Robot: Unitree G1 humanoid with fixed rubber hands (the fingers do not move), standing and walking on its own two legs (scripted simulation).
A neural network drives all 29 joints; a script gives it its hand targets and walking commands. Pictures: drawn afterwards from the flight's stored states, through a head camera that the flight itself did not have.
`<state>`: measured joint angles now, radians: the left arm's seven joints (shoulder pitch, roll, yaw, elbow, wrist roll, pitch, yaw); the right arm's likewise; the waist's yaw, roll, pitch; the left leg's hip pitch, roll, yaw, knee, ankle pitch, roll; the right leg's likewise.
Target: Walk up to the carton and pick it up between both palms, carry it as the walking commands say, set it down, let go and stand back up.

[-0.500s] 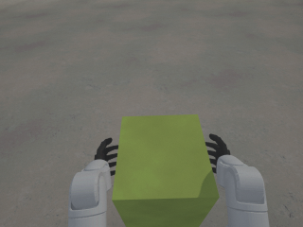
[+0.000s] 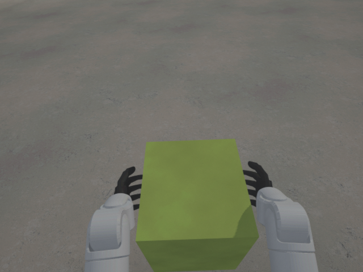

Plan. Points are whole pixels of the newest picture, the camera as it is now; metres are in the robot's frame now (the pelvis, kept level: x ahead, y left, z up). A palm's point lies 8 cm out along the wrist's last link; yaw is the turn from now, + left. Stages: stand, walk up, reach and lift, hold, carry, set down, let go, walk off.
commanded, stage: carry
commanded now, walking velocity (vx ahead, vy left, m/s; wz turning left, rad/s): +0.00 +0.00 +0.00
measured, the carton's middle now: (192, 208) +0.29 +0.00 +0.00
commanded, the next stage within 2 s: hold in 1.34 s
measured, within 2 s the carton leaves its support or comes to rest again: neither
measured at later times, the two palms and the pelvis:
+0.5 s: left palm (127, 196) +0.29 +0.14 +0.07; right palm (262, 189) +0.29 -0.15 +0.07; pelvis +0.02 -0.01 +0.00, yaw +0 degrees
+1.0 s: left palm (127, 191) +0.29 +0.14 +0.08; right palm (262, 185) +0.30 -0.15 +0.08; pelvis +0.02 -0.01 +0.00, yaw +0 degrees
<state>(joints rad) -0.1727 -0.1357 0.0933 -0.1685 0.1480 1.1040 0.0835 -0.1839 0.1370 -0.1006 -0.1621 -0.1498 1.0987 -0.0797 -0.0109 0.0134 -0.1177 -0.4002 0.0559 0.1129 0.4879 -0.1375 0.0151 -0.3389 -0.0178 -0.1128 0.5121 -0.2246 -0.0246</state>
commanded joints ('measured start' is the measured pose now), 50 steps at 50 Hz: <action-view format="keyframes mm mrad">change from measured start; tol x2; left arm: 1 -439 -884 -587 -82 -333 -40 -225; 22 -425 -855 -572 -73 -314 -87 -218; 28 -423 -854 -593 -109 -333 -76 -216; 50 -432 -852 -596 -103 -345 -44 -218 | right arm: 1 -436 875 609 -79 353 -30 236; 23 -409 845 580 -62 322 -78 224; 29 -402 844 601 -100 339 -62 220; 50 -414 845 603 -103 352 -34 224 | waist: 1 1 -15 -221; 50 7 -12 -220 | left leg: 1 156 87 -113 -61 -33 7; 28 178 92 -112 -42 60 7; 50 178 92 -106 -47 67 9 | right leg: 1 17 -120 119 -124 -14 -5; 30 56 -123 111 -98 81 -12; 50 63 -123 112 -98 82 -13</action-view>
